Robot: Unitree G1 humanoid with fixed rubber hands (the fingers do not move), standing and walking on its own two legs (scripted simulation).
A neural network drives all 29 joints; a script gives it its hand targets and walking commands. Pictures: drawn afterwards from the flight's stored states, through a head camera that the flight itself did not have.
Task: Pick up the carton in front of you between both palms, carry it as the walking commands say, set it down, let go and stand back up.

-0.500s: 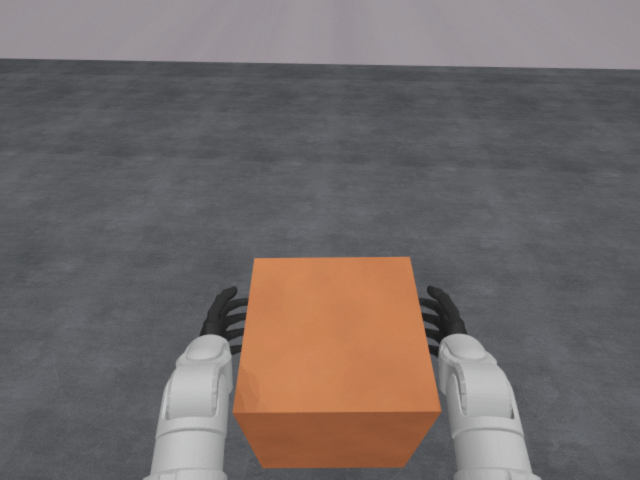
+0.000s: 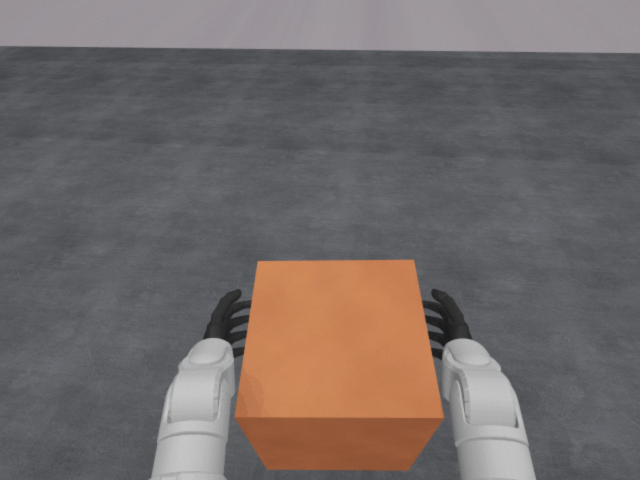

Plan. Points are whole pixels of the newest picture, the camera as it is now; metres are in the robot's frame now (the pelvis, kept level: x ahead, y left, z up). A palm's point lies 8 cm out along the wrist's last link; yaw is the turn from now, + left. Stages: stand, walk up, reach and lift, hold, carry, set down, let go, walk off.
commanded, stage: hold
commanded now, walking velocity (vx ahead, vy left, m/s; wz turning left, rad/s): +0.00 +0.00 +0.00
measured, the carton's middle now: (336, 370) +0.28 +0.00 -0.04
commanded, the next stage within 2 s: set down in 0.24 s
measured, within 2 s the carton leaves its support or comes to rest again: neither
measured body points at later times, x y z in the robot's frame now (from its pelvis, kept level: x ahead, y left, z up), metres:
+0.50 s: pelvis -0.02 -0.04 -0.01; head -0.03 -0.06 +0.44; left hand +0.29 +0.14 +0.01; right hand +0.31 -0.17 +0.00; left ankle -0.03 +0.09 -0.74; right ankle +0.07 -0.12 -0.74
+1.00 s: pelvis -0.05 -0.02 -0.12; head +0.16 -0.03 +0.28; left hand +0.35 +0.15 -0.19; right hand +0.36 -0.15 -0.20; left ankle -0.03 +0.09 -0.74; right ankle +0.07 -0.12 -0.74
